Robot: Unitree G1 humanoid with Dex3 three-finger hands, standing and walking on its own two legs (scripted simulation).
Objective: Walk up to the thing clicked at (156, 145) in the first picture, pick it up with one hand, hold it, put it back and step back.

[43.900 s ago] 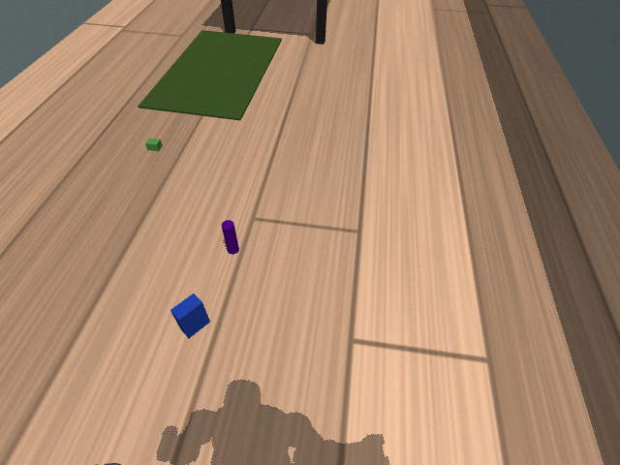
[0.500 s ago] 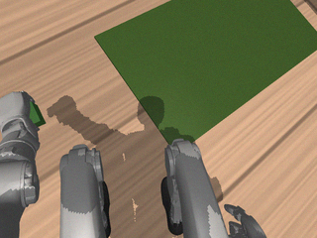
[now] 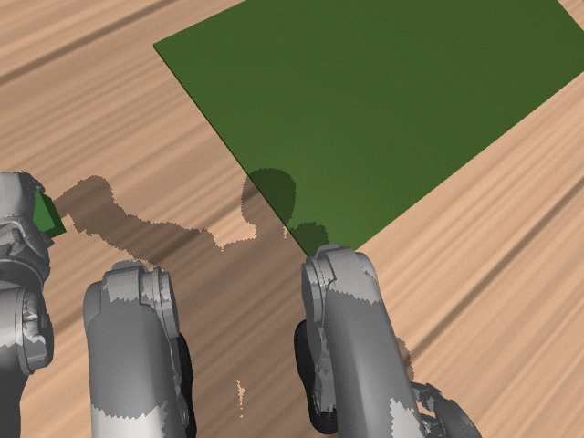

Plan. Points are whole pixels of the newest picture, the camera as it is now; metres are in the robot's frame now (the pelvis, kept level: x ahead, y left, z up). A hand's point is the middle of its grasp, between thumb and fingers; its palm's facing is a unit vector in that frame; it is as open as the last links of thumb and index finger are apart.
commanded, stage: lower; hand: left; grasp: from above
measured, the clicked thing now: (37, 218) +0.41 +0.33 -0.19
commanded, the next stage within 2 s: rest in 0.18 s
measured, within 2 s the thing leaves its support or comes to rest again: rests again in 1.30 s
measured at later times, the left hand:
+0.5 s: hand (47, 231) +0.40 +0.33 -0.23, palm faces -0.34 -0.28 -0.90, open 8.5 cm
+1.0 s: hand (55, 234) +0.40 +0.34 -0.26, palm faces -0.33 -0.30 -0.89, open 8.6 cm
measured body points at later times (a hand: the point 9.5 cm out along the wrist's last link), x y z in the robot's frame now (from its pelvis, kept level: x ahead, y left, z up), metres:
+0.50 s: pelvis +0.01 +0.00 -0.03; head +0.25 +0.07 +0.34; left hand +0.41 +0.34 -0.18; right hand +0.07 -0.26 -0.14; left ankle +0.09 +0.15 -0.30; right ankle +0.09 -0.12 -0.30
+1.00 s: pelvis +0.01 +0.01 -0.04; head +0.25 +0.09 +0.33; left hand +0.41 +0.35 -0.21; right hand +0.05 -0.25 -0.13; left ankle +0.09 +0.15 -0.30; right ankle +0.09 -0.12 -0.30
